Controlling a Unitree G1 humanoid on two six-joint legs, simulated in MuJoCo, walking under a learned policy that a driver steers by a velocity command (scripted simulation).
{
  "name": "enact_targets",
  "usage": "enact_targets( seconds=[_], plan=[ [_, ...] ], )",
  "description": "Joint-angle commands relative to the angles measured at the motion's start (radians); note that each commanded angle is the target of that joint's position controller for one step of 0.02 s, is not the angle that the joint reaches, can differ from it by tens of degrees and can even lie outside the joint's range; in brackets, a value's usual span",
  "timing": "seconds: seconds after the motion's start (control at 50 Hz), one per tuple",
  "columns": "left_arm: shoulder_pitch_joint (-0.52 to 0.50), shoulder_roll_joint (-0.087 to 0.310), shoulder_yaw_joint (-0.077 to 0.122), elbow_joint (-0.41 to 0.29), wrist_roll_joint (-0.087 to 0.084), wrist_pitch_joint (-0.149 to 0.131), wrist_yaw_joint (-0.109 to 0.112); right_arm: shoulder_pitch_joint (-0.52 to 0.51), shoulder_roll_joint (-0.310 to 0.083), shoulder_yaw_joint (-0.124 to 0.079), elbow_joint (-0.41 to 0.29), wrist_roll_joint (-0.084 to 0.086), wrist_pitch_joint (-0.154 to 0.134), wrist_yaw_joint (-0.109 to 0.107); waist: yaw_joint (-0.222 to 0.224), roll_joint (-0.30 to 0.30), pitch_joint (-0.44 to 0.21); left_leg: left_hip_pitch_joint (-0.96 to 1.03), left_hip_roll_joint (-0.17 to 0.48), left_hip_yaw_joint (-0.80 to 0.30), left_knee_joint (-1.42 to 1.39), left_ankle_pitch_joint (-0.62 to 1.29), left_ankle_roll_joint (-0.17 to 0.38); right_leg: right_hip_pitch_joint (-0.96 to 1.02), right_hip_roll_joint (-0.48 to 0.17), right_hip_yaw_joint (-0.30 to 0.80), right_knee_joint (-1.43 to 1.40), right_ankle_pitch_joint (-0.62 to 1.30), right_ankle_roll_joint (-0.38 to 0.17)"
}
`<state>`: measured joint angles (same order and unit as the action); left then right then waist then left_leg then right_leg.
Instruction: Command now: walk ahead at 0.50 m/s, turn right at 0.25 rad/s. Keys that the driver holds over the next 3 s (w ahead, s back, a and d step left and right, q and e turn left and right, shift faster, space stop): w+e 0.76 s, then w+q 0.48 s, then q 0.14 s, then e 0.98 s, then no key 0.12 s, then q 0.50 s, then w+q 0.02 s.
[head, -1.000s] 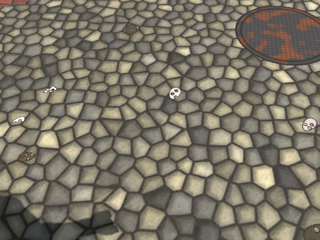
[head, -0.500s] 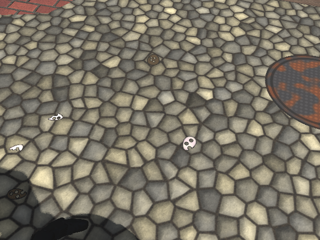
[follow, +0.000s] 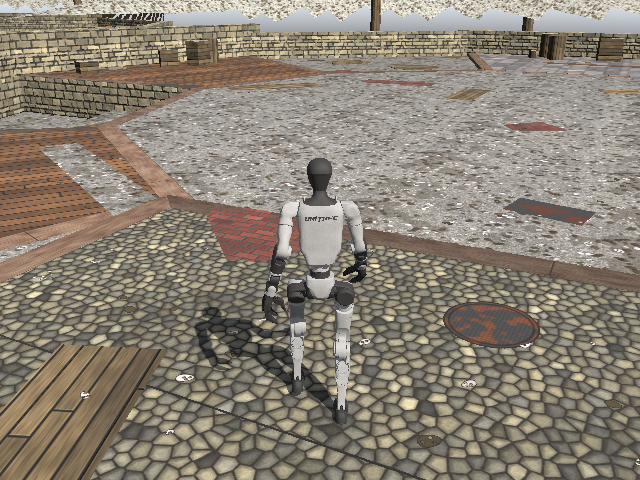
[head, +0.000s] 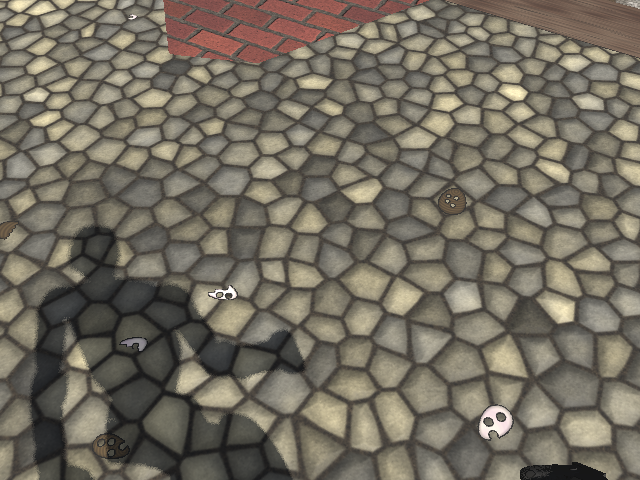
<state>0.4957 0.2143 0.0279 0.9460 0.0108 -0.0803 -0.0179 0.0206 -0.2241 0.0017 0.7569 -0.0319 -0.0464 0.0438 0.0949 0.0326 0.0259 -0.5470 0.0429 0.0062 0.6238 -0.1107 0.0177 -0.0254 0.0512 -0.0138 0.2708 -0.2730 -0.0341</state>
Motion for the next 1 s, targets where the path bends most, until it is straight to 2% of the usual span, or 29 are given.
enact_targets(
  seconds=[0.02, 0.04, 0.06, 0.08, 0.1, 0.12, 0.14, 0.16, 0.2, 0.28, 0.36, 0.42, 0.48, 0.5, 0.54, 0.58, 0.6, 0.62, 0.64, 0.66, 0.68, 0.7, 0.72, 0.74, 0.76, 0.82, 0.86, 0.92, 1.0],
  plan=[
    [-0.021, 0.191, 0.042, -0.05, 0.003, -0.005, 0.009, 0.011, -0.093, -0.024, -0.055, 0.005, -0.025, -0.016, -0.084, -0.125, 0.014, 0.177, -0.042, 0.023, -0.088, -0.041, 0.011, -0.088, -0.258, 0.215, 0.01, 0.419, -0.136],
    [-0.029, 0.192, 0.043, -0.047, -0.001, -0.002, 0.01, 0.092, -0.105, -0.032, -0.029, 0.0, -0.035, -0.024, -0.125, -0.102, -0.015, 0.299, -0.059, 0.027, -0.162, -0.037, 0.025, -0.104, -0.232, 0.2, 0.106, 0.46, -0.12],
    [-0.021, 0.165, 0.037, -0.048, -0.007, -0.003, 0.009, 0.219, -0.15, -0.05, 0.01, -0.017, -0.05, -0.038, -0.168, -0.046, -0.098, 0.495, -0.013, -0.023, -0.193, -0.047, 0.051, -0.168, -0.172, 0.156, 0.285, 0.437, -0.1],
    [-0.044, 0.11, 0.023, -0.095, -0.013, -0.008, 0.008, 0.391, -0.234, -0.07, 0.019, -0.038, -0.058, -0.053, -0.237, 0.082, -0.247, 0.719, 0.244, -0.281, -0.23, -0.201, 0.102, -0.322, -0.103, 0.093, 0.566, 0.154, -0.076],
    [0.04, 0.049, 0.013, -0.121, -0.034, 0.001, 0.016, 0.389, -0.307, -0.091, 0.02, -0.029, -0.039, -0.056, -0.188, 0.261, -0.284, 0.814, 0.427, -0.617, -0.353, -0.324, 0.189, -0.597, 0.009, 0.004, 0.802, -0.275, -0.056],
    [0.005, 0.144, 0.037, -0.095, -0.007, 0.02, 0.023, 0.345, -0.215, -0.077, 0.011, -0.006, -0.029, -0.053, -0.177, 0.11, -0.184, 0.706, 0.392, -0.608, -0.371, -0.391, 0.195, -0.652, -0.05, 0.059, 0.899, -0.233, -0.066],
    [-0.045, 0.133, 0.042, -0.097, -0.003, 0.025, 0.012, 0.276, -0.143, -0.058, 0.003, 0.001, -0.033, -0.048, -0.147, 0.054, -0.08, 0.604, 0.335, -0.465, -0.392, -0.331, 0.174, -0.653, -0.086, 0.081, 0.897, -0.14, -0.067],
    [-0.07, 0.107, 0.039, -0.097, -0.001, 0.029, 0.004, 0.238, -0.109, -0.052, 0.003, 0.003, -0.04, -0.044, -0.125, 0.048, -0.031, 0.522, 0.288, -0.345, -0.422, -0.199, 0.153, -0.624, -0.111, 0.076, 0.873, -0.083, -0.056],
    [-0.081, 0.097, 0.045, -0.094, 0.018, 0.052, -0.009, 0.225, -0.081, -0.045, 0.016, 0.007, -0.054, -0.05, -0.09, 0.073, -0.004, 0.449, 0.226, -0.192, -0.453, -0.041, 0.121, -0.583, -0.132, 0.061, 0.855, -0.036, -0.033],
    [-0.172, 0.072, 0.046, -0.134, 0.023, 0.075, -0.028, 0.285, -0.094, -0.056, 0.054, 0.021, -0.077, -0.054, -0.077, 0.048, -0.003, 0.467, 0.218, -0.05, -0.475, 0.154, 0.131, -0.652, -0.14, 0.046, 0.856, 0.074, -0.011],
    [-0.313, 0.061, 0.038, -0.188, 0.023, 0.079, -0.042, 0.338, -0.091, -0.056, 0.089, 0.013, -0.072, -0.055, -0.094, 0.041, 0.037, 0.483, 0.202, 0.06, -0.482, 0.213, 0.134, -0.713, -0.143, 0.023, 0.718, 0.199, 0.002],
    [-0.423, 0.05, 0.023, -0.228, 0.023, 0.075, -0.055, 0.359, -0.114, -0.062, 0.104, 0.011, -0.069, -0.056, -0.117, 0.043, 0.061, 0.487, 0.2, 0.13, -0.477, 0.239, 0.123, -0.653, -0.133, -0.028, 0.54, 0.275, -0.013],
    [-0.501, 0.061, 0.019, -0.264, 0.028, 0.073, -0.061, 0.407, -0.14, -0.07, 0.129, 0.01, -0.058, -0.062, -0.139, 0.036, 0.08, 0.565, 0.228, 0.17, -0.449, 0.306, 0.114, -0.623, -0.117, -0.082, 0.434, 0.22, -0.049],
    [-0.512, 0.066, 0.02, -0.272, 0.029, 0.073, -0.061, 0.418, -0.147, -0.071, 0.137, 0.01, -0.052, -0.065, -0.14, 0.035, 0.081, 0.595, 0.233, 0.185, -0.422, 0.363, 0.109, -0.609, -0.105, -0.099, 0.408, 0.183, -0.065],
    [-0.491, 0.077, 0.025, -0.274, 0.032, 0.073, -0.054, 0.419, -0.171, -0.076, 0.146, 0.008, -0.039, -0.071, -0.121, 0.052, 0.052, 0.638, 0.237, 0.225, -0.31, 0.642, 0.096, -0.523, -0.05, -0.141, 0.372, 0.084, -0.103],
    [-0.347, 0.108, 0.044, -0.237, 0.034, 0.066, -0.042, 0.417, -0.205, -0.085, 0.15, 0.007, -0.02, -0.074, -0.056, 0.064, -0.044, 0.643, 0.235, 0.25, -0.049, 0.838, 0.089, -0.343, 0.029, -0.159, 0.33, -0.006, -0.151],
    [-0.187, 0.138, 0.063, -0.184, 0.042, 0.056, -0.029, 0.407, -0.208, -0.085, 0.141, 0.011, -0.012, -0.072, 0.016, 0.022, -0.136, 0.541, 0.214, 0.268, 0.184, 0.716, 0.065, -0.121, 0.051, -0.13, 0.249, 0.029, -0.183],
    [-0.067, 0.246, 0.098, -0.161, 0.052, 0.055, -0.011, 0.424, -0.15, -0.07, 0.098, 0.021, -0.016, -0.065, 0.049, -0.11, -0.25, 0.24, 0.163, 0.27, 0.51, 0.311, 0.023, 0.177, -0.166, 0.181, 0.205, -0.133, -0.26],
    [-0.113, 0.33, 0.117, -0.184, 0.018, 0.063, -0.005, 0.386, -0.109, -0.067, 0.025, 0.02, -0.028, -0.048, -0.005, -0.275, -0.312, -0.118, -0.056, 0.14, 0.82, -0.424, -0.031, 0.351, -0.396, 0.728, 0.051, -0.076, -0.383],
    [-0.1, 0.31, 0.113, -0.184, 0.003, 0.075, 0.001, 0.257, -0.168, -0.076, -0.005, 0.011, -0.039, -0.043, 0.036, -0.107, -0.242, -0.227, -0.01, -0.019, 0.832, -0.351, -0.023, 0.31, -0.381, 0.663, 0.007, 0.034, -0.366],
    [-0.146, 0.265, 0.101, -0.171, -0.001, 0.074, 0.01, 0.236, -0.14, -0.066, -0.013, 0.024, -0.051, -0.04, -0.003, -0.068, -0.121, -0.229, 0.035, -0.024, 0.768, -0.257, -0.015, 0.182, -0.363, 0.522, 0.005, 0.135, -0.343],
    [-0.188, 0.214, 0.087, -0.17, -0.002, 0.067, 0.013, 0.264, -0.131, -0.064, 0.005, 0.023, -0.055, -0.042, -0.057, -0.014, -0.046, -0.16, 0.069, -0.026, 0.656, -0.214, -0.013, 0.043, -0.31, 0.426, -0.008, 0.258, -0.294],
    [-0.224, 0.187, 0.078, -0.172, -0.007, 0.059, 0.015, 0.273, -0.128, -0.064, 0.006, 0.004, -0.042, -0.043, -0.095, -0.014, -0.02, -0.097, 0.085, -0.035, 0.593, -0.213, -0.021, -0.045, -0.257, 0.358, -0.018, 0.33, -0.267],
    [-0.249, 0.169, 0.071, -0.18, -0.009, 0.051, 0.015, 0.304, -0.12, -0.062, 0.016, -0.012, -0.022, -0.041, -0.12, -0.025, -0.029, -0.038, 0.088, -0.035, 0.558, -0.208, -0.031, -0.095, -0.225, 0.314, -0.031, 0.369, -0.256],
    [-0.243, 0.166, 0.068, -0.181, -0.011, 0.039, 0.011, 0.31, -0.116, -0.063, 0.016, -0.02, -0.004, -0.038, -0.127, -0.032, -0.039, -0.016, 0.082, -0.027, 0.538, -0.207, -0.04, -0.118, -0.207, 0.298, -0.037, 0.414, -0.259],
    [-0.187, 0.163, 0.062, -0.15, -0.008, 0.015, 0.006, 0.284, -0.088, -0.056, 0.015, -0.014, 0.017, -0.024, -0.124, -0.051, -0.024, -0.04, 0.086, 0.006, 0.427, -0.098, -0.047, -0.131, -0.184, 0.216, -0.09, 0.451, -0.234],
    [-0.137, 0.158, 0.057, -0.126, -0.008, 0.008, 0.004, 0.203, -0.09, -0.056, -0.002, -0.008, 0.019, -0.02, -0.093, -0.068, 0.009, -0.093, 0.095, 0.015, 0.338, -0.007, -0.041, -0.096, -0.178, 0.185, -0.112, 0.481, -0.197],
    [-0.093, 0.161, 0.051, -0.108, -0.005, 0.0, 0.005, 0.113, -0.094, -0.054, -0.022, 0.005, 0.017, -0.015, -0.057, -0.081, 0.019, -0.138, 0.084, 0.018, 0.224, 0.095, -0.019, -0.011, -0.181, 0.138, -0.122, 0.512, -0.145],
    [-0.048, 0.155, 0.04, -0.078, 0.009, -0.006, 0.018, 0.016, -0.085, -0.045, -0.047, 0.011, 0.012, -0.004, -0.025, -0.079, 0.061, -0.164, 0.042, 0.023, 0.104, 0.139, 0.016, 0.084, -0.215, 0.079, -0.142, 0.531, -0.13]
  ],
)
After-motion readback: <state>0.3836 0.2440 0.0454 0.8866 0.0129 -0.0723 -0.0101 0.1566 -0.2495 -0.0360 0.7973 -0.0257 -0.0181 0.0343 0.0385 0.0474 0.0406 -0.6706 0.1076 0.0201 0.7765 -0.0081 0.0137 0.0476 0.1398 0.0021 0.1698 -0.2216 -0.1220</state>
